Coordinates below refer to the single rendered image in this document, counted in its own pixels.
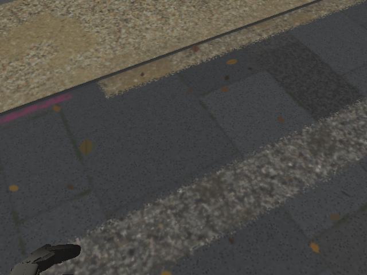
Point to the robot left hand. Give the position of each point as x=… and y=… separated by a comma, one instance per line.
x=45, y=257

